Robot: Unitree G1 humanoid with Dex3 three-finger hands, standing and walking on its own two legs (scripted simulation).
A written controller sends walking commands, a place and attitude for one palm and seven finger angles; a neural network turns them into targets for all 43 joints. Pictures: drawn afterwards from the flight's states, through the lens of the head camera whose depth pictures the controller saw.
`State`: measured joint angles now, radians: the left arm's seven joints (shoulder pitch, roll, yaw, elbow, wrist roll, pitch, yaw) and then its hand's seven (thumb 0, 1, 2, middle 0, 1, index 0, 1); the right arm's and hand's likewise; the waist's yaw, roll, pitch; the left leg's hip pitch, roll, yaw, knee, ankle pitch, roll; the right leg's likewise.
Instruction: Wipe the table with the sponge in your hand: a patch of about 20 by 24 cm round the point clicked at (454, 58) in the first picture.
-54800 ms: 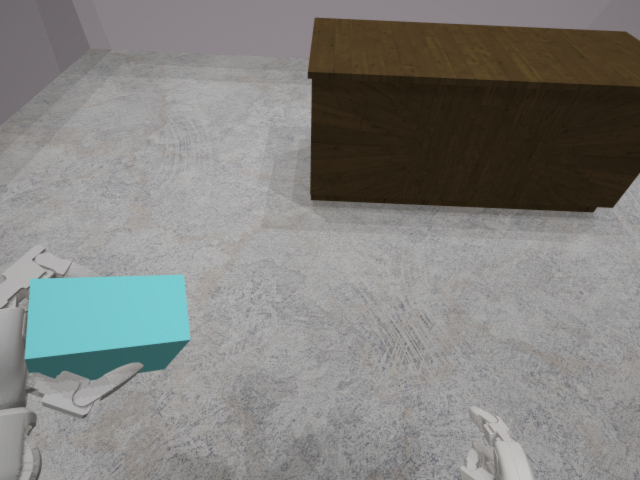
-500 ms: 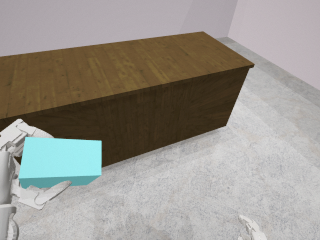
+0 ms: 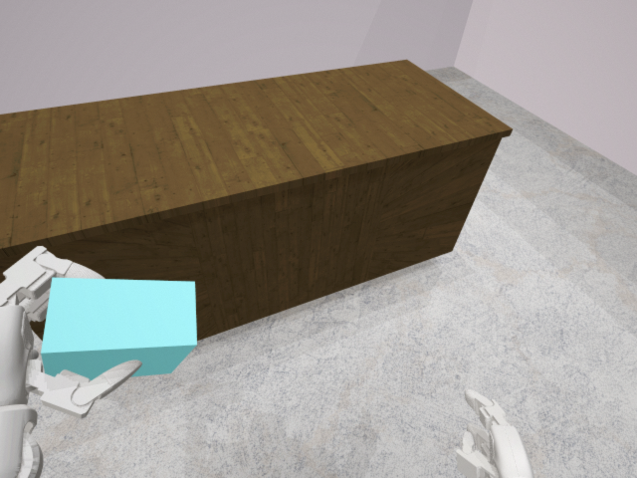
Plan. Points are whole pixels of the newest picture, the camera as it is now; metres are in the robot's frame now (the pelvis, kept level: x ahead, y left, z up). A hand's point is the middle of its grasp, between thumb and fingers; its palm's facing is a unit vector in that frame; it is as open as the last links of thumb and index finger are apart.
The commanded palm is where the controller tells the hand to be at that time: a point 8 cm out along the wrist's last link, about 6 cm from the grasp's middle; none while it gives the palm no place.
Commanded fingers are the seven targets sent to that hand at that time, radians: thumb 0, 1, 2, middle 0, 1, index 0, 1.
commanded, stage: stop stepping back and stand still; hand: left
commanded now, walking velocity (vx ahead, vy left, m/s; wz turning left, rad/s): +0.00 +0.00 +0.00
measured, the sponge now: (142, 332) +0.23 +0.20 +0.13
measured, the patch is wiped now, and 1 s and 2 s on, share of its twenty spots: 1.00 1.00 1.00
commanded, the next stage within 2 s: stand and wait in 0.14 s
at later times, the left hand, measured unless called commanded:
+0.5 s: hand (78, 332) +0.21 +0.25 +0.15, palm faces +0.40 -0.86 -0.33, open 10.5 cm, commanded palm +0.16 +0.29 +0.18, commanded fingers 0.00 0.10 1.30 -1.20 -1.60 -1.20 -1.60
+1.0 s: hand (72, 334) +0.21 +0.25 +0.15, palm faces +0.40 -0.85 -0.33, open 10.5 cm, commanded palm +0.16 +0.29 +0.18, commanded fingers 0.00 0.10 1.30 -1.20 -1.60 -1.20 -1.60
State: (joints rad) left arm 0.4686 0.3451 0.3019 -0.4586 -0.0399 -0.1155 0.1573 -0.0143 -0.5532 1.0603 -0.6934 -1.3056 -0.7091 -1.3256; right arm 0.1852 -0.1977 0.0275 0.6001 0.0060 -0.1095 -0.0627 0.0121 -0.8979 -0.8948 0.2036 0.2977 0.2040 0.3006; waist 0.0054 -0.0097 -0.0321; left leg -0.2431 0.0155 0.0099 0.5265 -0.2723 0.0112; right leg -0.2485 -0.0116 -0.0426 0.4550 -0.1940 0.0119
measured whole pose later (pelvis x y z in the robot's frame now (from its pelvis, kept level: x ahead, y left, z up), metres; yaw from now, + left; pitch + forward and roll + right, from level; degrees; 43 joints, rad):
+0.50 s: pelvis +0.00 +0.01 +0.00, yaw -1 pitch -1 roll -1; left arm 0.47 0.33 0.29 -0.44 -0.04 -0.11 0.16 -0.01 -0.55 1.06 -0.69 -1.31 -0.71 -1.33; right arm 0.20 -0.21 0.03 0.61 0.00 -0.08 -0.07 0.01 -0.90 -0.89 0.20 0.30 0.20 0.30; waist 0.01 0.00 -0.05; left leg -0.23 0.01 0.02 0.50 -0.26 0.02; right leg -0.23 -0.01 -0.03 0.42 -0.17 0.02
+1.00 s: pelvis +0.00 +0.01 +0.00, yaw +0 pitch -1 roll -1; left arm 0.47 0.33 0.29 -0.43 -0.04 -0.11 0.16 -0.01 -0.55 1.06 -0.69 -1.31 -0.71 -1.33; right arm 0.20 -0.20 0.02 0.61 0.00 -0.08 -0.07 0.01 -0.90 -0.89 0.20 0.30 0.20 0.30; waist 0.01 0.00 -0.04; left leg -0.23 0.00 0.02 0.49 -0.25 0.03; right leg -0.23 -0.02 -0.03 0.40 -0.16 0.03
